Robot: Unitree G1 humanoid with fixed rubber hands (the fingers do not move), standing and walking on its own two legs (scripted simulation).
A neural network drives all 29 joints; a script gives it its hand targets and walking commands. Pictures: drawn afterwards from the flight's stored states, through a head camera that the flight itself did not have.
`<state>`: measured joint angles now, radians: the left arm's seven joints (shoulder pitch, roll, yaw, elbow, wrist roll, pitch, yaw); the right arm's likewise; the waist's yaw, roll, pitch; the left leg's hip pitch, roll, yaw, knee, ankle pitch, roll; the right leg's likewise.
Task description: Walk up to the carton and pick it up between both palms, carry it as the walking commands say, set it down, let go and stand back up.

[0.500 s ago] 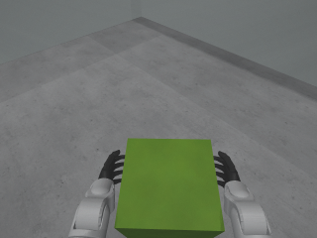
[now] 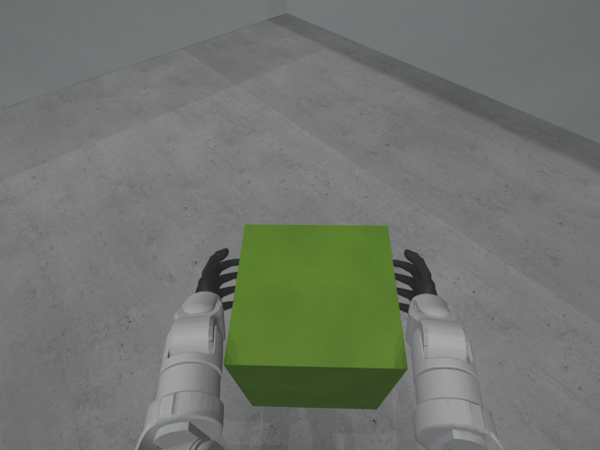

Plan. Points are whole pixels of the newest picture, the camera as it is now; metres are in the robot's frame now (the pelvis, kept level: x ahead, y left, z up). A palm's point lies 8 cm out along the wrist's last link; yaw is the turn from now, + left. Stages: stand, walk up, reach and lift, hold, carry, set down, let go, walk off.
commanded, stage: set down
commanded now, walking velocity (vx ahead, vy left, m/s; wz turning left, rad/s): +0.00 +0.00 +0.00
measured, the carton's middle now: (315, 322) +0.32 +0.00 -0.06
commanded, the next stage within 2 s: none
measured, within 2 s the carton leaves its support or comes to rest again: neither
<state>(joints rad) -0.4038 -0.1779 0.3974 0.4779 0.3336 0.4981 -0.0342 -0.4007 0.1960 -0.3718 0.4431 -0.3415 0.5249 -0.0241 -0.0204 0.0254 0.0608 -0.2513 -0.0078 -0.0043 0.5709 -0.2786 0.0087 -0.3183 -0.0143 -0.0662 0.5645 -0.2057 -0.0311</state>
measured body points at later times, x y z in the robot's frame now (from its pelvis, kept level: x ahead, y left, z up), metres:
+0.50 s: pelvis -0.01 +0.01 -0.03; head +0.14 +0.00 +0.39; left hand +0.36 +0.16 -0.09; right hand +0.35 -0.14 -0.09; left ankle +0.02 +0.12 -0.73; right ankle +0.06 -0.10 -0.73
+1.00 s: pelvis -0.03 +0.02 -0.11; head +0.17 +0.00 +0.30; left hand +0.39 +0.15 -0.16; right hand +0.39 -0.15 -0.17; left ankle +0.02 +0.12 -0.73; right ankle +0.06 -0.10 -0.73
